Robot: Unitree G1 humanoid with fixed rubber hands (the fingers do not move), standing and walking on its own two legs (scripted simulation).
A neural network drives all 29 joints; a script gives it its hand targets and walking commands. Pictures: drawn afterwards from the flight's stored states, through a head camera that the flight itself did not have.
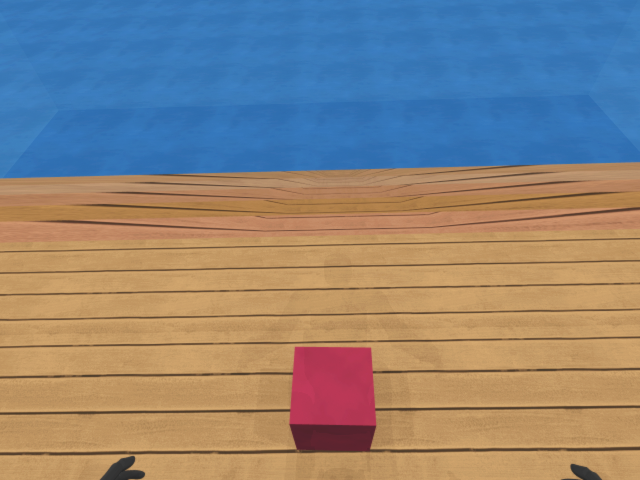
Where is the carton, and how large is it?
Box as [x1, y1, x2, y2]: [289, 347, 375, 450]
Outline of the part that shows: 295,347 289,424 297,449 369,450 375,428 370,347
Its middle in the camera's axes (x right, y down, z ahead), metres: +0.04 +0.46 +1.10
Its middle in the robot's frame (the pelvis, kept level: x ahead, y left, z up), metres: +0.43 +0.02 -0.66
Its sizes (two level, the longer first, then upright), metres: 0.210 0.200 0.250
